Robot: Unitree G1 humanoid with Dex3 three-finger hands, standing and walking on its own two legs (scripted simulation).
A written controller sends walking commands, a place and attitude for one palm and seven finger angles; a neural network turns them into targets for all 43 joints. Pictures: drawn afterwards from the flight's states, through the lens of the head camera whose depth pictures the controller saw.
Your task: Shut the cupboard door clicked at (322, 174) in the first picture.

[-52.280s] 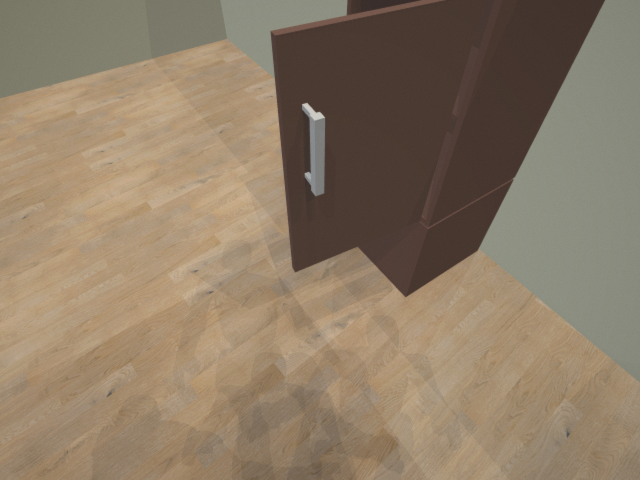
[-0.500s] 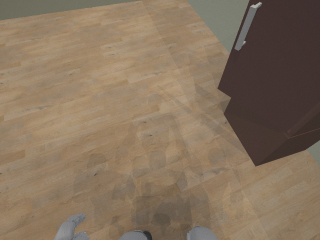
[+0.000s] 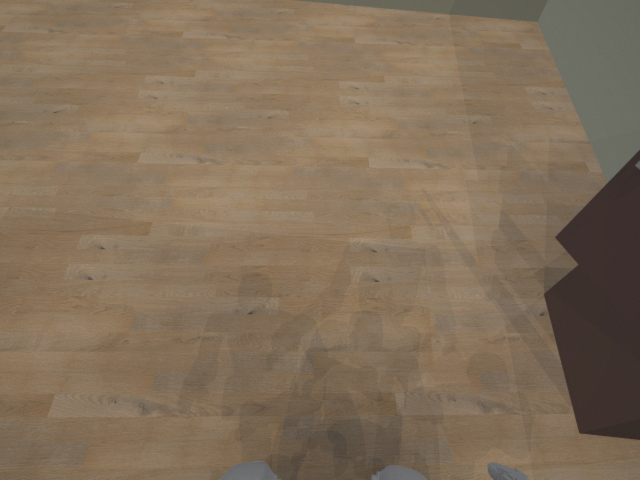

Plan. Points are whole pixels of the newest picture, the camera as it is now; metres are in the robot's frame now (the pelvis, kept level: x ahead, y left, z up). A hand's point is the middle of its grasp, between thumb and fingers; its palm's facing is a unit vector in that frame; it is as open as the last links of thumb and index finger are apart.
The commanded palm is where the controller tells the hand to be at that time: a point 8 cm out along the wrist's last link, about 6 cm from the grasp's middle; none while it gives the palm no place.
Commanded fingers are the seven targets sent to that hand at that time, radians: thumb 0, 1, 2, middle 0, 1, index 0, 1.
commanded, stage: walk to a spot facing it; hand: left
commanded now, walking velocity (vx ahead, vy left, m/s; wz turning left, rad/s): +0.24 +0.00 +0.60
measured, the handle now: out of the picture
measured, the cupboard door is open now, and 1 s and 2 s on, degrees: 27 27 27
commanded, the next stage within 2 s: turn to face it in 0.44 s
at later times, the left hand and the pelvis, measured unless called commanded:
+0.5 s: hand out of the picture +0.07 +0.17 -0.15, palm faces +0.34 -0.91 -0.22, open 7.4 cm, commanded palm none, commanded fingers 0.00 0.90 0.90 -0.20 -0.30 -0.20 -0.30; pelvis +0.10 -0.01 +0.02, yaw +20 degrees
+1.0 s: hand (163, 460) +0.15 +0.22 -0.16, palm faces +0.27 -0.93 -0.24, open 7.4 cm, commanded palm none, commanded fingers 0.00 0.90 0.90 -0.20 -0.30 -0.20 -0.30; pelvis +0.16 +0.03 +0.00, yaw +11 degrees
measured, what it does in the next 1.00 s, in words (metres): walks ahead: right foot, then left foot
